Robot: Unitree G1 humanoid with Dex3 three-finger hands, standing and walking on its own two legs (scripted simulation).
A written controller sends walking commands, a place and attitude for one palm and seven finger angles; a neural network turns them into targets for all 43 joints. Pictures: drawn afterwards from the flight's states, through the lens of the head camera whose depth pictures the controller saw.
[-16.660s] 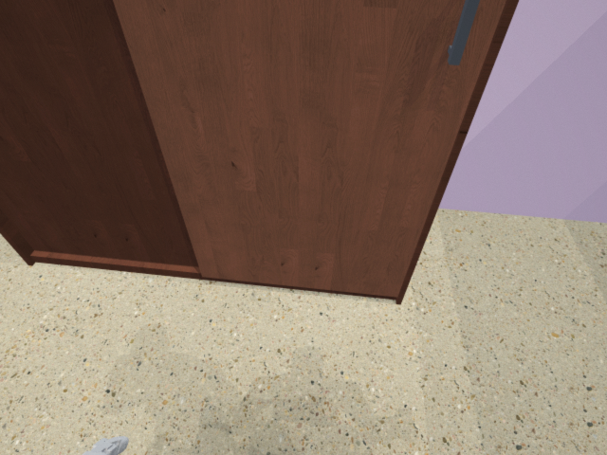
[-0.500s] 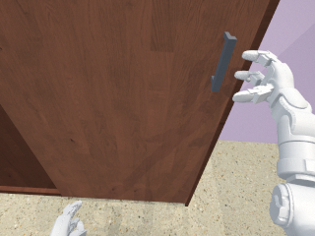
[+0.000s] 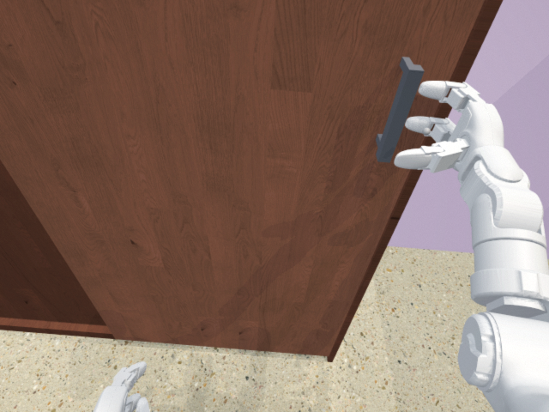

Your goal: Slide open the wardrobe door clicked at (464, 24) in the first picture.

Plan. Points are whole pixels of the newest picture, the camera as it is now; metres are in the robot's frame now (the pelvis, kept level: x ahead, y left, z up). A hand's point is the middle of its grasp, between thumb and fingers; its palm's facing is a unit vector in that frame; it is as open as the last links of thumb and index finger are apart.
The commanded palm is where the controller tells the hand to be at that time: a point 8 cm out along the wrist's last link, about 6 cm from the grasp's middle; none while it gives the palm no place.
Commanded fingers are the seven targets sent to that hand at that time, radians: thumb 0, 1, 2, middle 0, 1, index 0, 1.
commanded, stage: feel for the door with the fingertips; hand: right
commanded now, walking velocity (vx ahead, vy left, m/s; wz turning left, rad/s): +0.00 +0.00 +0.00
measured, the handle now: (394, 111) +0.48 -0.13 +0.25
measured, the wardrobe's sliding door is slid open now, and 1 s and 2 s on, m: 0.00 0.00 0.00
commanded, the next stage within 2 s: slide the fingers in behind the handle in 0.20 s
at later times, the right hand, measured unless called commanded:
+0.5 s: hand (421, 129) +0.43 -0.15 +0.25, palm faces +0.03 +1.00 -0.01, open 13.9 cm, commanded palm +0.41 -0.20 +0.25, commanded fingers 0.00 0.50 -0.30 0.30 1.20 0.30 1.20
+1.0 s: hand (406, 129) +0.42 -0.13 +0.26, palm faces +0.01 +1.00 +0.00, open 14.0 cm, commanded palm +0.39 -0.18 +0.25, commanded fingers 0.00 0.50 -0.30 0.30 1.20 0.30 1.20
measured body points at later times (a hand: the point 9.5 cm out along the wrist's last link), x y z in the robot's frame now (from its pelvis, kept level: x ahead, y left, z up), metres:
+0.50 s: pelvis -0.01 +0.00 +0.00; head -0.02 +0.02 +0.45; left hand +0.12 +0.25 -0.11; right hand +0.42 -0.21 +0.25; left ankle -0.01 +0.13 -0.74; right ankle -0.01 -0.13 -0.74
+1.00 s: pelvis -0.01 +0.00 +0.00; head -0.03 +0.02 +0.45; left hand +0.15 +0.25 -0.09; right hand +0.41 -0.18 +0.26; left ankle -0.01 +0.13 -0.74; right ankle -0.01 -0.13 -0.74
